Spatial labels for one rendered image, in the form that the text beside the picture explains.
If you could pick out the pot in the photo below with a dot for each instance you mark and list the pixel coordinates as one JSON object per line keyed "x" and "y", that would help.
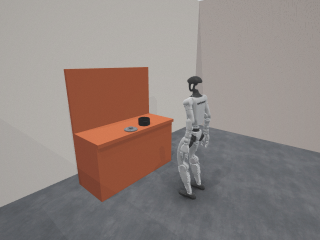
{"x": 143, "y": 121}

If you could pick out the robot right forearm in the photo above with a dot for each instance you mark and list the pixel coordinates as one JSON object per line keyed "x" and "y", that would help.
{"x": 206, "y": 125}

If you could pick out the robot left hand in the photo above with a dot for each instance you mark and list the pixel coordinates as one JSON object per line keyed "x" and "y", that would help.
{"x": 184, "y": 148}

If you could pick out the robot left forearm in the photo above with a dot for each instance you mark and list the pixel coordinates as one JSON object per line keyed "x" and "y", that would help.
{"x": 188, "y": 133}

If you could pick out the robot shin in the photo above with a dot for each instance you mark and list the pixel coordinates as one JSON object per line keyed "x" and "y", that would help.
{"x": 196, "y": 171}
{"x": 185, "y": 177}

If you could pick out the right robot shin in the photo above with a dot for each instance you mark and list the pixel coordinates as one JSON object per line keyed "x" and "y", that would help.
{"x": 196, "y": 171}

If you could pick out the robot right upper arm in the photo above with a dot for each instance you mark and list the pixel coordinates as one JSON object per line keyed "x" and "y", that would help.
{"x": 207, "y": 113}

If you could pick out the left robot shin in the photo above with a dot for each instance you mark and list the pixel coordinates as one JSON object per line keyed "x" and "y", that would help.
{"x": 185, "y": 177}

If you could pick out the table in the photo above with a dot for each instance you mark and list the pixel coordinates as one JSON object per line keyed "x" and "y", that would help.
{"x": 102, "y": 102}

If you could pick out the lid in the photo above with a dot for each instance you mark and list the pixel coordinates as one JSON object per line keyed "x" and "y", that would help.
{"x": 127, "y": 129}

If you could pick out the robot left upper arm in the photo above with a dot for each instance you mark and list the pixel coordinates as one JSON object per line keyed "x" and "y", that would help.
{"x": 187, "y": 103}

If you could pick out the robot right hand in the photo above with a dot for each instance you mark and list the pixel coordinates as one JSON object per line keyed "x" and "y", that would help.
{"x": 206, "y": 137}

